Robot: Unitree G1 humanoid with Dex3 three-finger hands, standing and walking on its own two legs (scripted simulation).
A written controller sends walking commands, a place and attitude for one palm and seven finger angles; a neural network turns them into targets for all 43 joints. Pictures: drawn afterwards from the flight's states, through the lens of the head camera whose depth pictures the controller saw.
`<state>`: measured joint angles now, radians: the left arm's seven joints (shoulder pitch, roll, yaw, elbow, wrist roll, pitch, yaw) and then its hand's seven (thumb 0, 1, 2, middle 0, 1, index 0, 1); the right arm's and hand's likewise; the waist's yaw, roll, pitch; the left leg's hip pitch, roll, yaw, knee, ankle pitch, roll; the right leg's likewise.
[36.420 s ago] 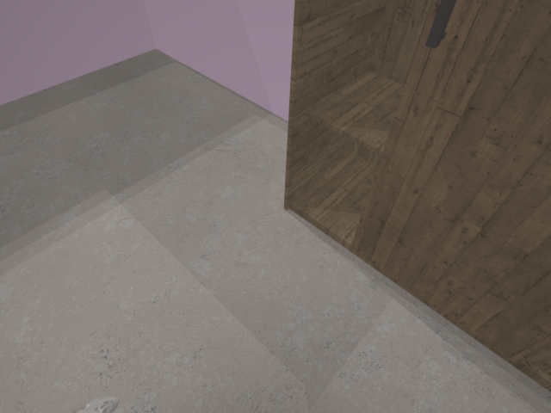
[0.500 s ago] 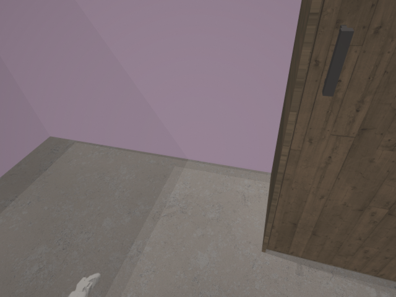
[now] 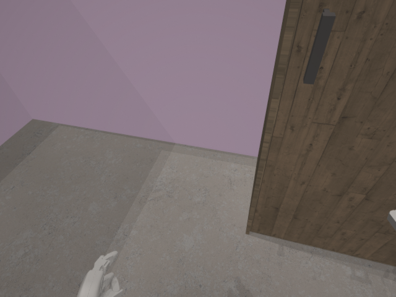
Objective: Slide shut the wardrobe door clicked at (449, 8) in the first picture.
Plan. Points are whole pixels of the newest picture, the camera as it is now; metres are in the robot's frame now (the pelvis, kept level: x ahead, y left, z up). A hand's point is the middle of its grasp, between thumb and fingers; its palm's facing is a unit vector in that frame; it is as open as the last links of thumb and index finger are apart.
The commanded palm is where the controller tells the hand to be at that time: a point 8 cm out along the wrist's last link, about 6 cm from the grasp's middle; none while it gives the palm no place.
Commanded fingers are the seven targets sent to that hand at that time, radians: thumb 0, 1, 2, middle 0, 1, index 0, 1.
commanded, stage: stop stepping back and stand still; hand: right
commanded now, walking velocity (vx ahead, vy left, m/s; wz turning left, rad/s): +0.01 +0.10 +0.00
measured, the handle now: (317, 47) +0.56 -0.22 +0.25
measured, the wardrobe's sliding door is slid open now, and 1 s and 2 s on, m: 0.00 0.00 0.00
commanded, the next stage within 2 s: let the arm hang, fingers relaxed in 0.48 s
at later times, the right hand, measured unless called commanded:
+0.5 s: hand (381, 186) +0.26 -0.25 +0.17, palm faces +0.38 +0.85 -0.38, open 7.4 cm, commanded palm +0.18 -0.31 +0.19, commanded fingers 0.00 -0.90 -0.90 0.20 0.30 0.20 0.30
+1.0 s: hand out of the picture +0.00 -0.20 -0.17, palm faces +0.00 +0.99 -0.12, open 7.2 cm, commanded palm none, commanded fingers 0.00 -0.90 -0.90 0.20 0.30 0.20 0.30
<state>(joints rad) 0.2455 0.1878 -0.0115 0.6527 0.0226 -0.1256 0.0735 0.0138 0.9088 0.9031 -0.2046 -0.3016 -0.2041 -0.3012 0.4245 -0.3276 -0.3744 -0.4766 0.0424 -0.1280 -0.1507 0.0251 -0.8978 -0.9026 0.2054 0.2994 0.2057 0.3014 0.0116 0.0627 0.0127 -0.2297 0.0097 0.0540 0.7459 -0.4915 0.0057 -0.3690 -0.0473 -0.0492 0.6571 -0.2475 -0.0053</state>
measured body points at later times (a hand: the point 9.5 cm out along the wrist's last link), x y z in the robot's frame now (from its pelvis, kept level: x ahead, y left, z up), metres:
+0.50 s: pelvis +0.04 -0.01 +0.01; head +0.06 -0.03 +0.46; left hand +0.22 +0.23 -0.05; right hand +0.23 -0.30 +0.19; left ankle -0.02 +0.10 -0.72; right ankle +0.07 -0.12 -0.72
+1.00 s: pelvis +0.00 -0.02 +0.01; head +0.03 -0.06 +0.46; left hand +0.04 +0.25 -0.12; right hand +0.00 -0.25 -0.16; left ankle -0.02 +0.10 -0.72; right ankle +0.07 -0.12 -0.72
